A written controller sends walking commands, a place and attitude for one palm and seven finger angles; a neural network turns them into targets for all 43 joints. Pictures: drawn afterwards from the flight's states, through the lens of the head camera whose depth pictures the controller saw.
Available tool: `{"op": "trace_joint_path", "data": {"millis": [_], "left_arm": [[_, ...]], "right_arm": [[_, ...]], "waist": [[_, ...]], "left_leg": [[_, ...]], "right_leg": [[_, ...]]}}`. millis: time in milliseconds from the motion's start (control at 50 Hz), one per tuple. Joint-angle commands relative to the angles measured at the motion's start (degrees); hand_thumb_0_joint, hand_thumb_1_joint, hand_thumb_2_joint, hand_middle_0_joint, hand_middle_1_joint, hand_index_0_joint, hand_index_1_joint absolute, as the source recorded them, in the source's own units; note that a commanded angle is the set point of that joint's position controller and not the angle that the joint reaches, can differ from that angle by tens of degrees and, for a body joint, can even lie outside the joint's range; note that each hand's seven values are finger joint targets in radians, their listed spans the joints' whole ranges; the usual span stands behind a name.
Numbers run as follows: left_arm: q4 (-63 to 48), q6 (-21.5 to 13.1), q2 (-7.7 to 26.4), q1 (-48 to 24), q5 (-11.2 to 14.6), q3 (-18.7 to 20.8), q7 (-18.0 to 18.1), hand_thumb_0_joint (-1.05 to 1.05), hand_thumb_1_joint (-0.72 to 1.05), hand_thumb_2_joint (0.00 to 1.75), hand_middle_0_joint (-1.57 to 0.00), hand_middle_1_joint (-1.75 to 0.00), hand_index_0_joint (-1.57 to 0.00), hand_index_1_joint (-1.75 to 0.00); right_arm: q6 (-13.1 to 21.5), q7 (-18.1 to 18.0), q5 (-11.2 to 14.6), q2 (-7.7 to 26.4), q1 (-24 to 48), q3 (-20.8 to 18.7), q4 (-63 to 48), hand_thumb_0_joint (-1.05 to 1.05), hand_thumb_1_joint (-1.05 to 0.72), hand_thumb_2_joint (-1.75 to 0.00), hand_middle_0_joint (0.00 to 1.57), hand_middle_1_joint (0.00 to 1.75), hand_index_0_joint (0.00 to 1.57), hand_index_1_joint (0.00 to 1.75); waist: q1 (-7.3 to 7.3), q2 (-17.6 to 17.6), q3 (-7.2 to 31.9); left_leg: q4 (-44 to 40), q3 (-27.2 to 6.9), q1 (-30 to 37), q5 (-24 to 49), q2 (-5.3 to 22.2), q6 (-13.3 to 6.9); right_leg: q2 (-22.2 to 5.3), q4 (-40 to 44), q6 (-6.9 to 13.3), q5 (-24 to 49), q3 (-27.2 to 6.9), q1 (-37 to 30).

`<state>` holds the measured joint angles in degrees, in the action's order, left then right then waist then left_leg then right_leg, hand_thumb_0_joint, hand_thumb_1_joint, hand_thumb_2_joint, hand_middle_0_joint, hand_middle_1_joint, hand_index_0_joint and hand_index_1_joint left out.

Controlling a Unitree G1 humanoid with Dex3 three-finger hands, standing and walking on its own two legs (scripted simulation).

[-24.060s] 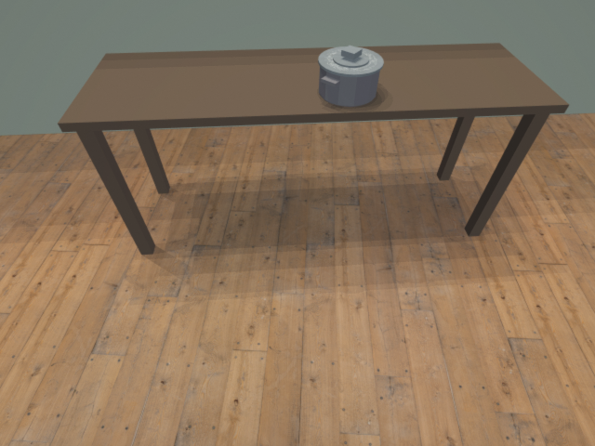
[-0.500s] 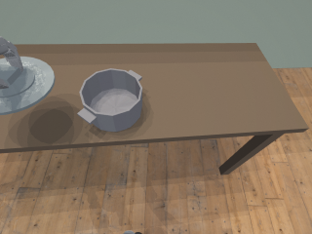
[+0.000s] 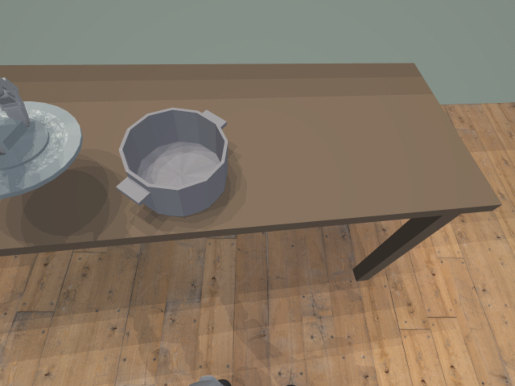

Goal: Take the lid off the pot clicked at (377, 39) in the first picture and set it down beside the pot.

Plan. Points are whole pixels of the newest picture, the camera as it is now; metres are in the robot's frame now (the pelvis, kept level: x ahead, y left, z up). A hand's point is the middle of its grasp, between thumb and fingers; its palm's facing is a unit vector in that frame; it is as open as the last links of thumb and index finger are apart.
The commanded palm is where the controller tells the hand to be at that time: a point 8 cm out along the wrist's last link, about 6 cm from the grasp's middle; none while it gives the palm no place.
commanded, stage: lower the lid onto the table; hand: left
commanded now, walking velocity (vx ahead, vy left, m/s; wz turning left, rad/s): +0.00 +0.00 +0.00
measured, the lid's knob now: (0, 132) +0.47 +0.37 +0.08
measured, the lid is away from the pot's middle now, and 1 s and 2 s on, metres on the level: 0.24 0.24 0.23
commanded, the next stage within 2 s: open the fingers wide in 1.78 s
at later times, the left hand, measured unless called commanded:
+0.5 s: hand (1, 144) +0.45 +0.36 +0.08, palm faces -0.45 -0.13 -0.88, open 8.2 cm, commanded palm +0.50 +0.35 +0.14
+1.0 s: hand (9, 158) +0.45 +0.36 +0.05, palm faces -0.46 -0.14 -0.88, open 8.2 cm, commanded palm +0.51 +0.35 +0.10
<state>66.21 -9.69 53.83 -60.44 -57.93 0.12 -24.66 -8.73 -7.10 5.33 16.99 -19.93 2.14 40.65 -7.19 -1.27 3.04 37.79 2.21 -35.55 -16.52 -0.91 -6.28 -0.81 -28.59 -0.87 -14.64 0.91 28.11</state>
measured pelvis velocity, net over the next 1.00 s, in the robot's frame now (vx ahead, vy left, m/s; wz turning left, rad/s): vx -0.01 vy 0.01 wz -0.01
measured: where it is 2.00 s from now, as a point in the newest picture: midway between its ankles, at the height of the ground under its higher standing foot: outside the picture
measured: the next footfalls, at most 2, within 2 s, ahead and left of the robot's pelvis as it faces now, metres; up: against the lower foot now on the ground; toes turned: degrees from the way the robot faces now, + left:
none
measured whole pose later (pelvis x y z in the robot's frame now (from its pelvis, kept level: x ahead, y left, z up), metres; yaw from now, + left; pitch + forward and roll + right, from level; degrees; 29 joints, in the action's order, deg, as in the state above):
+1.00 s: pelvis -0.01 +0.01 -0.01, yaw -1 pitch +17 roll -6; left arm 69.0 -12.1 52.9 -58.2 -59.5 1.5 -19.3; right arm -8.7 -7.8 4.4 16.9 -21.4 2.3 40.9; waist -8.9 -1.4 4.2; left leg 44.2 2.1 -43.4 -18.4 -0.4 -7.1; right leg -0.2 -34.5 -0.1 -16.5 0.7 35.6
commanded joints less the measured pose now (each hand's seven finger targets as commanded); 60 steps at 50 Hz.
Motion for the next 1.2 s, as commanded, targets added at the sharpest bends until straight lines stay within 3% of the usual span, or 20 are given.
{"op": "trace_joint_path", "data": {"millis": [0,100,160,240,300,400,480,520,600,660,740,820,840,900,920,960,1000,1060,1120,1180], "left_arm": [[-13.1,-0.7,16.2,-27.8,1.3,2.6,2.7,0.00,0.52,1.00,-0.87,-1.10,-0.83,-1.07],[-13.9,-1.2,20.2,-27.3,1.4,6.4,3.6,0.00,0.52,1.00,-0.87,-1.10,-0.83,-1.07],[-13.7,-1.0,16.8,-27.9,0.9,4.0,4.1,0.00,0.52,1.00,-0.87,-1.10,-0.83,-1.07],[-11.6,-0.8,19.9,-25.2,0.0,6.9,5.3,0.00,0.52,1.00,-0.87,-1.10,-0.83,-1.07],[-11.0,0.0,15.4,-26.2,0.0,3.7,5.4,0.00,0.52,1.00,-0.87,-1.10,-0.83,-1.07],[-10.5,-0.1,15.4,-26.4,0.2,3.6,5.5,0.00,0.52,1.00,-0.87,-1.10,-0.83,-1.07],[-12.7,-0.9,15.8,-27.5,-0.1,4.1,6.1,0.00,0.52,1.00,-0.87,-1.10,-0.83,-1.07],[-12.7,-1.4,16.0,-26.8,0.1,4.5,6.4,0.00,0.52,1.00,-0.87,-1.10,-0.83,-1.07],[-8.1,-0.8,16.6,-24.7,0.0,4.1,7.1,0.00,0.52,1.00,-0.87,-1.10,-0.83,-1.07],[-10.4,-1.2,16.8,-26.2,-0.9,3.9,7.6,0.00,0.52,1.00,-0.87,-1.10,-0.83,-1.07],[-10.7,-1.9,19.0,-25.2,-0.4,6.0,7.7,0.00,0.52,1.00,-0.87,-1.10,-0.83,-1.07],[-9.7,-2.2,16.5,-24.7,0.1,3.9,7.4,0.00,0.52,1.00,-0.87,-1.10,-0.83,-1.07],[-10.8,-2.3,17.5,-25.7,-0.1,4.6,7.5,0.00,0.52,1.00,-0.87,-1.10,-0.83,-1.07],[-9.5,-2.5,19.0,-24.2,-0.6,6.0,7.9,0.00,0.52,1.00,-0.87,-1.10,-0.83,-1.07],[-11.2,-2.9,18.6,-25.0,-0.4,5.8,7.9,0.00,0.52,1.00,-0.87,-1.10,-0.83,-1.07],[-7.3,-2.5,17.5,-22.9,-0.4,4.9,7.9,0.00,0.52,1.00,-0.87,-1.10,-0.83,-1.07],[-8.7,-2.4,16.8,-24.5,-0.7,4.1,8.1,0.00,0.52,1.00,-0.87,-1.10,-0.83,-1.07],[-10.1,-2.8,17.2,-25.0,-1.2,4.9,8.5,0.00,0.52,1.00,-0.87,-1.10,-0.83,-1.07],[-9.8,-3.0,17.2,-24.4,-0.6,5.6,8.9,0.00,0.52,1.00,-0.87,-1.10,-0.83,-1.07],[-8.7,-2.2,16.8,-25.3,-0.7,4.5,9.4,0.00,0.52,1.00,-0.87,-1.10,-0.83,-1.07]], "right_arm": [[0.9,-0.8,-0.5,11.8,-6.8,-4.3,-2.7,0.00,-0.90,-0.90,0.20,0.30,0.20,0.30],[0.8,-1.0,-0.8,11.8,-7.5,-4.4,-2.7,0.00,-0.90,-0.90,0.20,0.30,0.20,0.30],[0.6,-0.7,-0.9,11.7,-7.5,-4.5,-2.3,0.00,-0.90,-0.90,0.20,0.30,0.20,0.30],[0.4,-0.5,-1.2,11.7,-7.6,-4.2,-3.2,0.00,-0.90,-0.90,0.20,0.30,0.20,0.30],[0.5,-0.2,-1.1,11.5,-7.6,-4.7,-2.8,0.00,-0.90,-0.90,0.20,0.30,0.20,0.30],[0.5,-0.5,-1.1,11.8,-7.8,-4.7,-2.9,0.00,-0.90,-0.90,0.20,0.30,0.20,0.30],[0.4,-0.8,-1.3,11.8,-8.4,-4.8,-2.7,0.00,-0.90,-0.90,0.20,0.30,0.20,0.30],[0.7,-0.9,-1.3,11.7,-8.2,-4.6,-2.7,0.00,-0.90,-0.90,0.20,0.30,0.20,0.30],[0.8,-1.1,-0.9,12.0,-8.3,-4.1,-2.7,0.00,-0.90,-0.90,0.20,0.30,0.20,0.30],[0.9,-1.0,-1.2,12.0,-8.5,-4.2,-2.6,0.00,-0.90,-0.90,0.20,0.30,0.20,0.30],[0.9,-1.4,-1.2,12.3,-8.9,-4.1,-2.8,0.00,-0.90,-0.90,0.20,0.30,0.20,0.30],[1.1,-1.6,-1.0,12.4,-9.3,-4.0,-2.4,0.00,-0.90,-0.90,0.20,0.30,0.20,0.30],[1.0,-1.6,-1.3,12.5,-9.5,-4.2,-2.0,0.00,-0.90,-0.90,0.20,0.30,0.20,0.30],[0.9,-1.6,-1.3,12.5,-9.9,-4.1,-2.0,0.00,-0.90,-0.90,0.20,0.30,0.20,0.30],[0.9,-1.6,-1.4,12.4,-9.7,-4.0,-2.0,0.00,-0.90,-0.90,0.20,0.30,0.20,0.30],[0.6,-1.6,-1.2,12.5,-9.7,-3.9,-1.9,0.00,-0.90,-0.90,0.20,0.30,0.20,0.30],[0.6,-1.3,-1.4,12.5,-9.9,-4.0,-1.7,0.00,-0.90,-0.90,0.20,0.30,0.20,0.30],[0.3,-1.3,-1.7,12.4,-10.4,-4.3,-1.7,0.00,-0.90,-0.90,0.20,0.30,0.20,0.30],[0.4,-1.3,-1.8,12.3,-10.5,-4.1,-1.8,0.00,-0.90,-0.90,0.20,0.30,0.20,0.30],[0.0,-1.2,-1.7,12.6,-10.8,-4.0,-1.8,0.00,-0.90,-0.90,0.20,0.30,0.20,0.30]], "waist": [[-0.52,-12.8,24.5],[-0.04,-11.3,28.0],[-0.43,-13.4,26.8],[0.52,-11.4,27.7],[-0.21,-11.6,25.5],[-0.73,-9.4,25.6],[-0.81,-11.7,27.6],[-0.49,-11.3,27.0],[-1.26,-8.7,23.1],[-0.92,-13.8,24.7],[-1.05,-11.9,26.9],[-1.74,-11.0,25.8],[-1.59,-13.3,26.2],[-1.52,-12.4,26.2],[-1.34,-13.6,27.6],[-1.91,-11.7,24.3],[-1.95,-13.7,24.7],[-1.84,-15.2,27.4],[-2.03,-12.9,28.3],[-2.71,-11.7,27.6]], "left_leg": [[-2.3,-7.3,32.6,28.2,3.1,3.0],[-1.3,-7.1,32.4,31.3,2.9,2.9],[-1.3,-7.8,34.1,33.3,3.5,3.9],[-0.9,-7.7,32.2,33.7,2.9,3.8],[-1.2,-8.1,32.5,31.5,3.4,3.9],[-1.4,-7.9,30.7,25.5,3.3,3.1],[-1.1,-9.1,33.2,27.8,3.7,3.9],[-0.9,-8.7,32.3,28.6,3.7,3.7],[-1.2,-7.3,26.1,19.2,2.9,2.6],[-0.8,-8.4,29.1,22.3,3.3,3.7],[0.3,-8.1,28.4,22.6,3.3,3.1],[0.3,-8.5,27.6,21.5,3.7,3.2],[0.5,-8.5,28.5,21.9,3.7,3.3],[1.4,-8.6,27.6,22.6,3.6,3.4],[1.8,-8.4,28.6,25.7,3.7,3.5],[2.0,-8.2,25.8,22.9,3.5,3.5],[1.7,-8.8,26.4,20.7,3.8,3.6],[2.8,-10.1,29.8,26.2,4.4,4.5],[3.7,-9.7,28.8,28.3,4.3,4.1],[3.5,-9.6,26.4,23.3,4.1,3.8]], "right_leg": [[4.8,1.7,2.9,6.0,3.6,8.8],[4.9,0.8,2.9,8.4,3.3,6.8],[4.9,0.7,2.9,7.0,3.6,9.9],[5.0,0.2,3.0,7.9,3.4,8.0],[4.9,0.6,3.0,6.1,3.7,10.6],[4.8,0.3,2.9,4.2,3.3,10.6],[4.9,-0.2,3.0,3.8,3.3,12.3],[4.9,-0.3,3.2,4.4,3.4,11.9],[4.8,-0.8,3.1,2.5,3.2,11.3],[4.9,-1.5,3.4,2.0,3.4,13.5],[4.8,-2.0,3.2,3.1,3.0,12.2],[4.9,-2.6,3.2,2.3,3.5,14.2],[5.0,-2.5,3.2,2.0,3.4,14.9],[5.1,-3.2,3.2,2.1,3.6,15.2],[5.1,-3.3,3.3,3.3,3.5,15.1],[5.3,-3.6,3.2,2.0,3.6,16.2],[5.2,-4.0,3.3,0.8,3.7,17.7],[5.4,-4.7,3.3,1.4,3.7,19.4],[5.4,-5.1,3.1,2.6,3.6,18.8],[5.5,-5.6,3.0,1.5,3.5,19.1]]}}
